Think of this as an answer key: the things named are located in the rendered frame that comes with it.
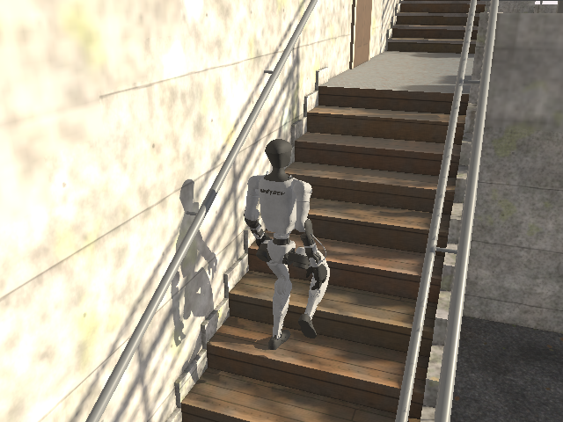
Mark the stairs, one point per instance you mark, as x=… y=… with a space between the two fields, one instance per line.
x=373 y=159
x=433 y=34

